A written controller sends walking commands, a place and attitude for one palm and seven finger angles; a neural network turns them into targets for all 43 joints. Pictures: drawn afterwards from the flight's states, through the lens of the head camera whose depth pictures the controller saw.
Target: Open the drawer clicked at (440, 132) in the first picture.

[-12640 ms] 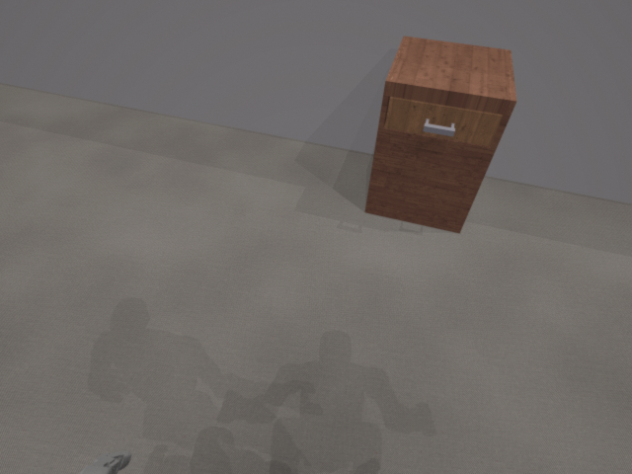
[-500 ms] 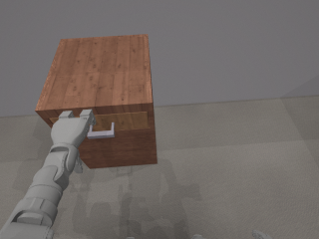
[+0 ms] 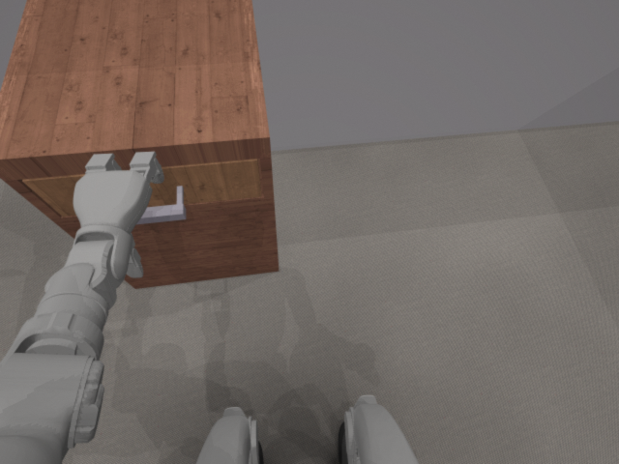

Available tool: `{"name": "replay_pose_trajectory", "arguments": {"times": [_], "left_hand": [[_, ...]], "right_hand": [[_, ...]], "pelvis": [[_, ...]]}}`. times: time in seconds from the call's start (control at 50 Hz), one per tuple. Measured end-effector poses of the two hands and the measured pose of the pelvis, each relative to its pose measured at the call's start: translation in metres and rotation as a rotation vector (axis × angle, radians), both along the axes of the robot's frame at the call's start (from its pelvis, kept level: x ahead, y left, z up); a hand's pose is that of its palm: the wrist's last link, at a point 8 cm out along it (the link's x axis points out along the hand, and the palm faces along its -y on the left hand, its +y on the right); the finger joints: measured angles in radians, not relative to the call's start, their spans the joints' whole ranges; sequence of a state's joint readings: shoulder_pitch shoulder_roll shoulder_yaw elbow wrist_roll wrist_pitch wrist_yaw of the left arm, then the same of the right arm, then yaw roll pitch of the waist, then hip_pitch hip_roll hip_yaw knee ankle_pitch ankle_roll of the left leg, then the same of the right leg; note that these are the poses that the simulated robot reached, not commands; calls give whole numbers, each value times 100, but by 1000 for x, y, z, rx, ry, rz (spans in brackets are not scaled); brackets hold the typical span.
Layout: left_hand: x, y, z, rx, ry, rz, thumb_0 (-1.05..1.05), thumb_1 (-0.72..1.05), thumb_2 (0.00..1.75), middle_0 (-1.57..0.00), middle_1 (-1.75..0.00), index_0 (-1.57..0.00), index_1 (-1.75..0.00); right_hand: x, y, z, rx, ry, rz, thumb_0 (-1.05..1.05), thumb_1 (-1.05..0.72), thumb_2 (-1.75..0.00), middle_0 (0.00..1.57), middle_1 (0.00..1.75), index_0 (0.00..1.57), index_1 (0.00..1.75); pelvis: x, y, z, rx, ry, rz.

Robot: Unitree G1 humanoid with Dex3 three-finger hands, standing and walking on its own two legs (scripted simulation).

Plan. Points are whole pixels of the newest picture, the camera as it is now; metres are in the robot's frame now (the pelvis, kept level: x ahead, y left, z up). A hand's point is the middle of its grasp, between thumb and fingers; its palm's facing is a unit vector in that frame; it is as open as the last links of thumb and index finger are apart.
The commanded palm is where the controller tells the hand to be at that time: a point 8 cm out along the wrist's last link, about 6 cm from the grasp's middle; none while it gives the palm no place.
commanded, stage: move the hooked fingers above the handle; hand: left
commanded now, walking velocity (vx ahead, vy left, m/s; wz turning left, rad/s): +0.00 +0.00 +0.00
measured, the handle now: (154, 204) +0.55 +0.26 -0.17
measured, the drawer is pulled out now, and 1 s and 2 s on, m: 0.00 0.00 0.00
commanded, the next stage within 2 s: none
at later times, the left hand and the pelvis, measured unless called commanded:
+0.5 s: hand (152, 208) +0.51 +0.24 -0.11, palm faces +0.03 -0.02 -1.00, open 13.6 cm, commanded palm +0.49 +0.23 -0.06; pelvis -0.03 +0.00 -0.08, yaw -1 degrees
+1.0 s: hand (148, 211) +0.51 +0.25 -0.11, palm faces -0.04 -0.02 -1.00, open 13.8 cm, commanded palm +0.49 +0.23 -0.06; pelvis -0.04 +0.00 -0.08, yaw -2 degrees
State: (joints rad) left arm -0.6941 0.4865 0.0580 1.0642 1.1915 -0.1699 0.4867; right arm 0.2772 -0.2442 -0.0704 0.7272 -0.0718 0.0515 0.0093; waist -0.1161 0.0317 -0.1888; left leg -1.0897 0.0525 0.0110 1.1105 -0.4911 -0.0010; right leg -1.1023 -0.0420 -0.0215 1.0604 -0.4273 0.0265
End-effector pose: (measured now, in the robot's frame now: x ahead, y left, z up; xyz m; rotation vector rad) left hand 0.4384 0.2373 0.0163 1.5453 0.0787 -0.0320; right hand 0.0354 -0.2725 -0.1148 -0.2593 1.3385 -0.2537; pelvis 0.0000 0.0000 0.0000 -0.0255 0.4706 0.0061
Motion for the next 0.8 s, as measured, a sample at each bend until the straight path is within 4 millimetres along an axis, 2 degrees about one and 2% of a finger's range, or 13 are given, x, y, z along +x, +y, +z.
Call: {"name": "replay_pose_trajectory", "arguments": {"times": [0.12,0.24,0.38,0.46,0.54,0.62,0.7,0.8], "left_hand": [[19,5,-19,22,-39,63,0,-49,31,-32,-120,-32,-120],[21,16,-48,63,40,101,0,-49,31,-32,-120,-32,-120],[36,3,-69,13,18,17,0,-49,30,-32,-120,-33,-120],[50,0,-74,3,-65,24,0,-49,30,-34,-122,-33,-120],[48,2,-77,31,-95,51,0,-49,31,-37,-126,-35,-123],[41,17,-81,69,-32,142,0,-49,31,-35,-124,-35,-122],[35,26,-73,72,17,158,0,-49,31,-34,-122,-34,-122],[34,15,-59,40,35,82,0,-49,31,-33,-121,-33,-121]], "right_hand": [[-12,3,-17,2,24,-5,0,-90,-90,20,30,20,30],[-28,8,-33,11,72,-8,0,-90,-90,20,30,20,30],[-44,7,-48,-23,117,-7,0,-90,-90,21,30,20,30],[-52,4,-59,-37,133,-10,0,-90,-90,20,30,20,30],[-56,5,-71,-12,143,-11,0,-90,-90,20,30,20,30],[-55,9,-78,17,123,-16,0,-90,-90,20,30,20,30],[-52,11,-77,27,97,-10,0,-90,-90,20,30,20,30],[-48,8,-69,5,71,4,0,-90,-90,21,30,20,30]], "pelvis": [[-8,4,-19,-8,43,-6],[-14,7,-34,-12,77,-9],[-19,6,-56,-26,117,2],[-23,4,-71,-35,137,1],[-29,4,-79,-36,138,-3],[-35,2,-79,-30,133,-9],[-37,0,-75,-28,129,-6],[-36,-2,-71,-32,116,5]]}}
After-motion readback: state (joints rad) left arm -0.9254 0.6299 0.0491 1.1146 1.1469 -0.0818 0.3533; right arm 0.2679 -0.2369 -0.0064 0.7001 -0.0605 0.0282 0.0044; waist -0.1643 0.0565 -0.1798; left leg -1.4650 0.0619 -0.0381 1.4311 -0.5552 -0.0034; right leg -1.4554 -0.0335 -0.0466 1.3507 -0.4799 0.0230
